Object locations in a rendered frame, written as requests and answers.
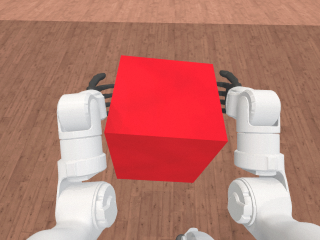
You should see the robot right shin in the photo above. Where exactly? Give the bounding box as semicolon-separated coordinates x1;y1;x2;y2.
185;227;198;234

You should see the right robot forearm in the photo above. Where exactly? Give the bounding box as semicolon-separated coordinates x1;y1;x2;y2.
225;86;292;213

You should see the robot right hand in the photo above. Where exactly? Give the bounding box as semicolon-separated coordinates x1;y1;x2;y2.
216;70;242;114

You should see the robot left hand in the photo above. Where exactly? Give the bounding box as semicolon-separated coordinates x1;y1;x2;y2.
86;73;115;116

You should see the carton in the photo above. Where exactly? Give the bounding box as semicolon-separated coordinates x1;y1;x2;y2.
104;55;228;183

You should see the right robot upper arm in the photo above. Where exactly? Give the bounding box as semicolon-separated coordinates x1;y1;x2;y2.
227;177;320;240

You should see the left robot forearm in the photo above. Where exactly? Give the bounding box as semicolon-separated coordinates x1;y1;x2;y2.
55;89;107;221

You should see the left robot upper arm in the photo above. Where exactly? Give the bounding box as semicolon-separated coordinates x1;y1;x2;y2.
26;181;118;240

